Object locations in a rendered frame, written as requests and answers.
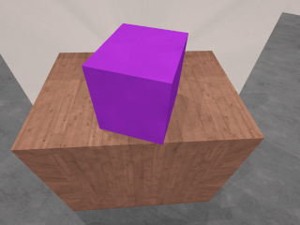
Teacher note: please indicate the carton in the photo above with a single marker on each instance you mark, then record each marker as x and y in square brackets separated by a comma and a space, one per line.
[133, 80]

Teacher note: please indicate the pedestal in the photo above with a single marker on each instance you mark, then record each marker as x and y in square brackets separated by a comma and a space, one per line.
[210, 134]

